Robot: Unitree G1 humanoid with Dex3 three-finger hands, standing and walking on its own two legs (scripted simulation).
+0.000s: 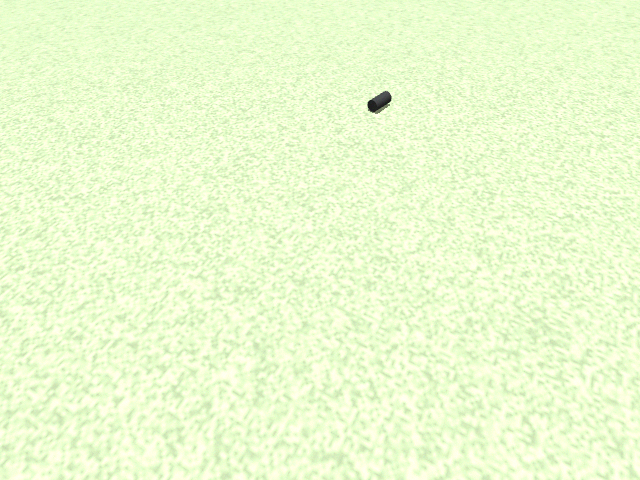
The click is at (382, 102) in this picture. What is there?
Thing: lying can
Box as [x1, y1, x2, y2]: [368, 91, 391, 111]
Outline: 390,94 387,91 384,91 368,101 369,109 374,111 387,103 391,98
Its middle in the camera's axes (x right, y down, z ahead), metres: +0.37 -0.83 +2.31
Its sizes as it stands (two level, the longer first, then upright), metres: 0.141 0.072 0.072
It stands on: the floor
